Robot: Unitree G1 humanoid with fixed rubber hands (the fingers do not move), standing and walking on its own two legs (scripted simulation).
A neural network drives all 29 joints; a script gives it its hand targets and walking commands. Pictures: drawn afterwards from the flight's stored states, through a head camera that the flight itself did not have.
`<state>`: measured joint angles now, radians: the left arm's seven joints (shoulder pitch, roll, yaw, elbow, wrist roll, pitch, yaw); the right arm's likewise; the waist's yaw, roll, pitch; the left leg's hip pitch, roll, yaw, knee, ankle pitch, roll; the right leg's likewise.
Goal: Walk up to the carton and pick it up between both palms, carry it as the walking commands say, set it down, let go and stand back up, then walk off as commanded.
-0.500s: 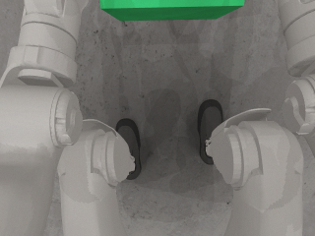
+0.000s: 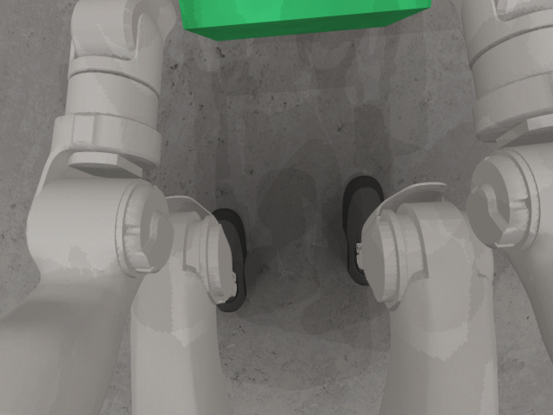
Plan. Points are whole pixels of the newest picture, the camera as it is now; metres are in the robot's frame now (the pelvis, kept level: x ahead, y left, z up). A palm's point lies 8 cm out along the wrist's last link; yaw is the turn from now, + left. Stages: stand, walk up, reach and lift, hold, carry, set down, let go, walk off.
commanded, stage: reach and lift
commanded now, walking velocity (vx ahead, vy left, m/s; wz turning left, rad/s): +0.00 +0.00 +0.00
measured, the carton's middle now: out of the picture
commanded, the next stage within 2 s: none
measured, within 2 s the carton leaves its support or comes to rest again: neither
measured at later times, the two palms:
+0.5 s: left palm out of the picture +0.56 +0.11 -0.07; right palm out of the picture +0.55 -0.20 -0.08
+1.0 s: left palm out of the picture +0.54 +0.12 +0.00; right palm out of the picture +0.53 -0.19 -0.01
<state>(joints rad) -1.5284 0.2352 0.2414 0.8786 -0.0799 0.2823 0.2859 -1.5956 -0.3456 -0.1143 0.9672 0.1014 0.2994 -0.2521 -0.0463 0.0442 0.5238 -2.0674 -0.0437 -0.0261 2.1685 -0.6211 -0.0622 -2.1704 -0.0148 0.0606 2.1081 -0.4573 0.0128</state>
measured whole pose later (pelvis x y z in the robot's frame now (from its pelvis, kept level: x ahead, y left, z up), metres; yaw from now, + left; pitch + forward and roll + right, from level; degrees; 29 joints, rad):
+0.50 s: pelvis -0.01 +0.00 +0.04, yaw +0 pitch +27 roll +2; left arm -1.46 0.18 0.32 0.72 -0.01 0.37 0.27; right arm -1.52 -0.28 -0.21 0.81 0.01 0.37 -0.24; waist -0.04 0.04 0.52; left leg -1.93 -0.04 -0.03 2.04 -0.58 -0.06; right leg -2.02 -0.02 0.05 1.98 -0.43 0.01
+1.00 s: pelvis -0.02 +0.00 +0.08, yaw +0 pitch +24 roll +2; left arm -1.41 0.17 0.33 0.66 0.01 0.43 0.28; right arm -1.47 -0.25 -0.24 0.75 -0.01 0.43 -0.25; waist -0.04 0.04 0.52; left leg -1.77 -0.05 -0.04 1.89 -0.53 -0.06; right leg -1.85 -0.01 0.05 1.83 -0.40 0.02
